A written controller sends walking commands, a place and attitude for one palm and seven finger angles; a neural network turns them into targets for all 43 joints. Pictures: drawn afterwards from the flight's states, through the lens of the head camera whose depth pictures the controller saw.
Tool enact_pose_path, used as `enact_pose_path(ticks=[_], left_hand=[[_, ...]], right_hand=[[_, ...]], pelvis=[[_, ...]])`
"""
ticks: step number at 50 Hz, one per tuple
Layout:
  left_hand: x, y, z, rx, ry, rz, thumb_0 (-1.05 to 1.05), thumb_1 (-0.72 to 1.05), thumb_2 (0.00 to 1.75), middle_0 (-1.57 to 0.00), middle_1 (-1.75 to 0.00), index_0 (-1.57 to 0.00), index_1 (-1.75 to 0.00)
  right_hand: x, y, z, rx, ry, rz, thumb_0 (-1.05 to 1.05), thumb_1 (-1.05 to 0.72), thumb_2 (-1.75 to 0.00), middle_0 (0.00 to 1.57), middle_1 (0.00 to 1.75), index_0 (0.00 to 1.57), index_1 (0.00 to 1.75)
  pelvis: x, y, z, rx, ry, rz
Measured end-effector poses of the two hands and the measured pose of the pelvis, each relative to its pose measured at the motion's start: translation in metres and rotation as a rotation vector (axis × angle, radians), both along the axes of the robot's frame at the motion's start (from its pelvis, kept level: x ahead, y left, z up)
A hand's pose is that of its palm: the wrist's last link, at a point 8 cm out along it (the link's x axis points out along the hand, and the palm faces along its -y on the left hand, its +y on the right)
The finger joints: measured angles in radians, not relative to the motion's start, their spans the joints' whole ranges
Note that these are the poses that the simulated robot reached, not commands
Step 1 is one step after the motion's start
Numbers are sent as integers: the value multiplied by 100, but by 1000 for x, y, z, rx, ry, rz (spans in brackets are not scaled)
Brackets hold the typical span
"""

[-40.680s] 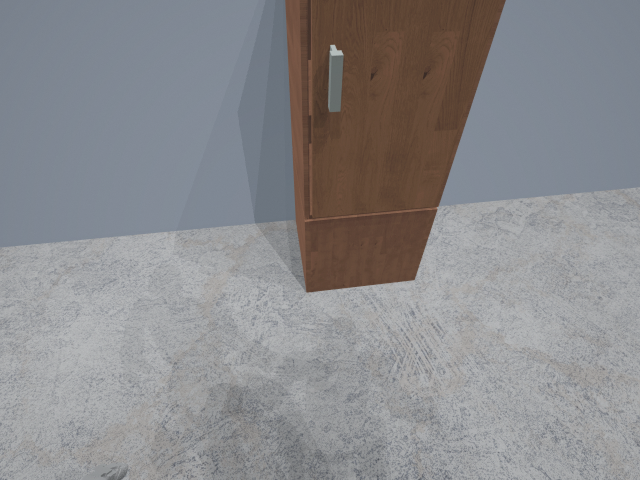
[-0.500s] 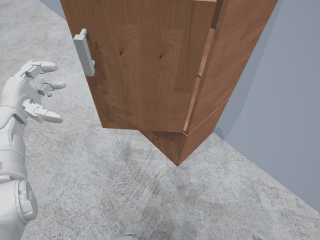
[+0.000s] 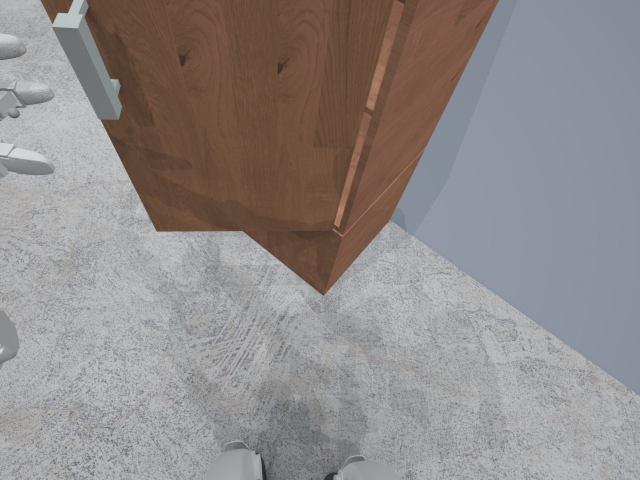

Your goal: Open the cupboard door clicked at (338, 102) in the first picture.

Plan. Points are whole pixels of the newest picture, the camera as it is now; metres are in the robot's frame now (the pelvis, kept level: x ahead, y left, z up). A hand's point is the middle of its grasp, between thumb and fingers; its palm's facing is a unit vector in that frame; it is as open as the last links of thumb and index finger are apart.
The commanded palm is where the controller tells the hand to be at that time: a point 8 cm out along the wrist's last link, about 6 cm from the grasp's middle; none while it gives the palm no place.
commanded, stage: move the hooked fingers beside the handle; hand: left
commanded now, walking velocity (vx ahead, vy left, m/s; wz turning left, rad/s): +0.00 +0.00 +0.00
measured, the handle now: (95, 60) +0.59 +0.24 +0.13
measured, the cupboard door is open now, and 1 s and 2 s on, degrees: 43 43 43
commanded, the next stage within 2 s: slide the fingers in behind the handle in 1.12 s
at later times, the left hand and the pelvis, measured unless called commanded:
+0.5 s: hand (24, 84) +0.55 +0.31 +0.13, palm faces +0.00 -1.00 +0.03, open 14.0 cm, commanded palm +0.54 +0.34 +0.13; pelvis +0.02 +0.01 -0.01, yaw -2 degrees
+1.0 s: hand (21, 92) +0.53 +0.30 +0.13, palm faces +0.01 -1.00 +0.03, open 14.0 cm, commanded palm +0.54 +0.34 +0.12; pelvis +0.01 +0.01 -0.01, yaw -1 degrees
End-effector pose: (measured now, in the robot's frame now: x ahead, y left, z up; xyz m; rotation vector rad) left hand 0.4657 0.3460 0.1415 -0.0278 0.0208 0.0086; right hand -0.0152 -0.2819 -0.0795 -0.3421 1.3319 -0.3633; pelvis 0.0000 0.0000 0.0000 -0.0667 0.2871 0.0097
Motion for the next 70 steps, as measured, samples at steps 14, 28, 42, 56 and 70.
enact_pose_path(ticks=[14, 28, 42, 56, 70], left_hand=[[47, 8, -4, -1, 16, -6, -1, -50, 30, -30, -120, -30, -120], [59, 15, -16, -5, 29, -7, -1, -50, 30, -30, -120, -30, -120], [52, 15, -16, -5, 26, -4, -1, -50, 30, -30, -120, -30, -120], [46, 11, -12, 8, 18, 1, -1, -50, 30, -30, -120, -30, -120], [52, -1, -11, -2, 13, -15, -1, -50, 30, -30, -120, -30, -120]], right_hand=[[-23, 15, 0, -16, 115, -52, 0, -90, -90, 21, 30, 20, 30], [-21, 38, -1, 34, 153, -78, 0, -90, -90, 21, 30, 21, 30], [1, 29, -2, 12, 91, -33, 0, -90, -90, 21, 30, 21, 30], [-11, 24, -5, 7, 95, -34, 0, -90, -90, 21, 30, 20, 30], [-31, 27, -5, 27, 134, -66, 0, -90, -90, 21, 30, 20, 30]], pelvis=[[7, 7, -9, -25, 81, -12], [20, 16, -9, -32, 103, -21], [17, 17, -10, -37, 89, -6], [8, 12, -13, -37, 87, -4], [8, 9, -13, -36, 93, -9]])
